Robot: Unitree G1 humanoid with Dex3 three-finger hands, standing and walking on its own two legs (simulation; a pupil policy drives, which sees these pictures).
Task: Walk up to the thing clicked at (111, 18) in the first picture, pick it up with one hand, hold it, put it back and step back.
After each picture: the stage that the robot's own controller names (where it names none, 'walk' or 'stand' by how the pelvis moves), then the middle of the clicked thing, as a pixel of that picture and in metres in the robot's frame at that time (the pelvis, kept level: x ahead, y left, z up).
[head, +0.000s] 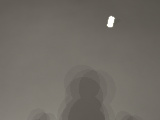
stand; (110, 21) +1.75 -0.40 -0.72
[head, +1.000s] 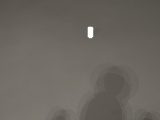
walk; (90, 32) +1.65 +0.01 -0.69
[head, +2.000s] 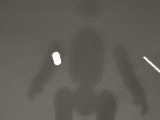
walk; (56, 58) +1.06 +0.31 -0.71
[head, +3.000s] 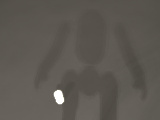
walk; (59, 97) +0.67 +0.26 -0.72
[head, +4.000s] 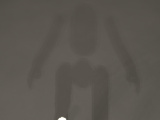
walk; out of the picture +0.45 +0.16 -0.71
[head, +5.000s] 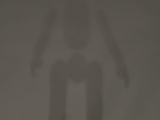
stand; out of the picture +0.37 +0.17 -0.72
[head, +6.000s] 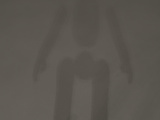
stand; out of the picture +0.36 +0.14 -0.72
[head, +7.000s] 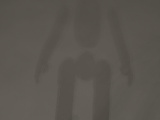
stand; out of the picture +0.36 +0.13 -0.72
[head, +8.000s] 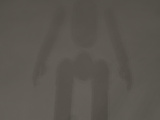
stand; out of the picture +0.36 +0.15 -0.73
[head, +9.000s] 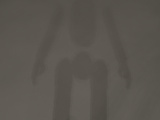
stand; out of the picture +0.35 +0.16 -0.73
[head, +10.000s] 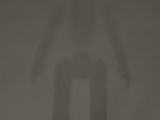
go down; out of the picture +0.35 +0.16 -0.73
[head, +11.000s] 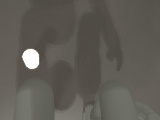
go down; (31, 59) +0.43 +0.18 -0.35
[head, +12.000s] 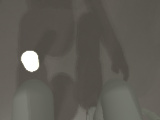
approach; (30, 61) +0.43 +0.19 -0.32
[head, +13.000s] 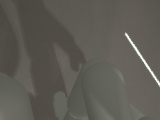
close in; out of the picture +0.43 +0.23 -0.23
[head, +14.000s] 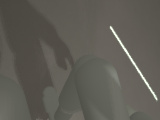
close; out of the picture +0.43 +0.25 -0.23
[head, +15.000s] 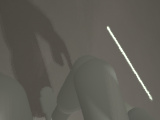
lift; out of the picture +0.40 +0.23 -0.23
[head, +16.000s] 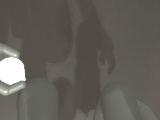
lift; (12, 75) +0.32 +0.23 -0.08
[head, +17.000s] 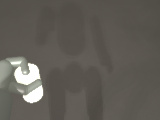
hold; (30, 83) +0.33 +0.17 +0.05
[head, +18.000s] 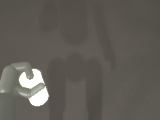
hold; (35, 87) +0.33 +0.16 +0.00
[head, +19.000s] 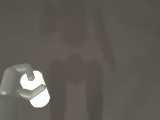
hold; (36, 89) +0.32 +0.16 +0.00
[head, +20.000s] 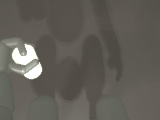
crouch; (28, 62) +0.40 +0.17 -0.09
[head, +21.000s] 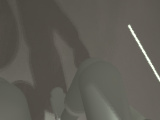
lower; out of the picture +0.42 +0.25 -0.23
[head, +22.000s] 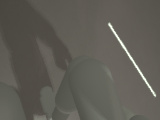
lower; out of the picture +0.43 +0.26 -0.23
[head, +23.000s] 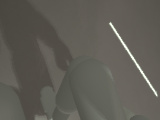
lower; out of the picture +0.43 +0.26 -0.23
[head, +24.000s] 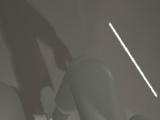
lower; out of the picture +0.43 +0.26 -0.23
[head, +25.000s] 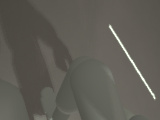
loosen; out of the picture +0.43 +0.25 -0.24
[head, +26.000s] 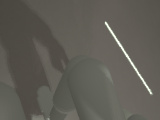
withdraw; out of the picture +0.42 +0.24 -0.23
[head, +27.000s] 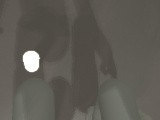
walk; (31, 61) +0.44 +0.19 -0.31
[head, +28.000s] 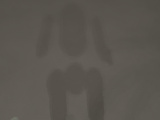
stand; out of the picture +0.36 +0.14 -0.66
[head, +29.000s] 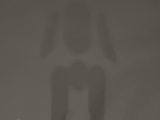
stand; out of the picture +0.38 +0.16 -0.67
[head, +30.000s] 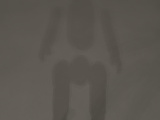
stand; out of the picture +0.37 +0.15 -0.68
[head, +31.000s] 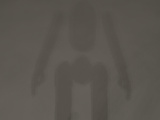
walk; out of the picture +0.40 +0.14 -0.72
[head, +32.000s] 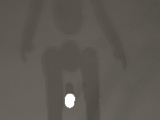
walk; (69, 100) +0.48 +0.05 -0.70
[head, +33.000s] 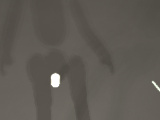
walk; (55, 80) +0.66 +0.14 -0.71
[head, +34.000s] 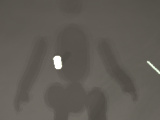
stand; (57, 62) +0.97 +0.28 -0.70
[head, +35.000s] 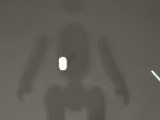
stand; (62, 63) +0.98 +0.16 -0.71
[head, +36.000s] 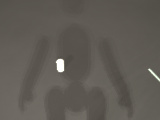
stand; (60, 65) +0.99 +0.19 -0.72
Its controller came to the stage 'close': yes
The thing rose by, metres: 0.71
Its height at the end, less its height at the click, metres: +0.00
